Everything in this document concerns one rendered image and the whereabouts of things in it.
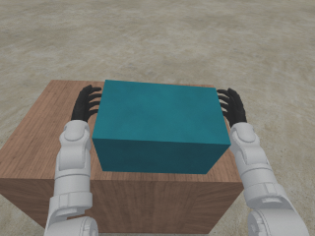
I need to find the robot right hand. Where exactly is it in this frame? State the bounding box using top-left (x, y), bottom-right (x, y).
top-left (217, 88), bottom-right (247, 128)

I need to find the right robot forearm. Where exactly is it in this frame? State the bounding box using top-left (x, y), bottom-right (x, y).
top-left (229, 122), bottom-right (310, 236)

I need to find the right robot upper arm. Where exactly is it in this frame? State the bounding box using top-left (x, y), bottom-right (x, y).
top-left (247, 208), bottom-right (308, 236)

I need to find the left robot upper arm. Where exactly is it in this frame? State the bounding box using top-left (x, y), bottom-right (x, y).
top-left (45, 216), bottom-right (98, 236)

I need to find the carton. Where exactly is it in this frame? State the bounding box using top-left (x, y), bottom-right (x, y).
top-left (92, 80), bottom-right (231, 175)

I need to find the left robot forearm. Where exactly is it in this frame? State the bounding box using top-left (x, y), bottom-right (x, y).
top-left (43, 120), bottom-right (93, 236)

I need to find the robot left hand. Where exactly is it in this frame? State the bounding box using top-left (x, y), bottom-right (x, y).
top-left (71, 85), bottom-right (102, 123)

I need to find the pedestal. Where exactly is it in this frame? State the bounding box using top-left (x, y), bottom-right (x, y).
top-left (0, 80), bottom-right (244, 234)

